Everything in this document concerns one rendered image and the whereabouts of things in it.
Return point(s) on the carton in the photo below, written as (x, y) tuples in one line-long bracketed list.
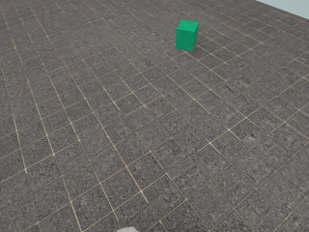
[(186, 35)]

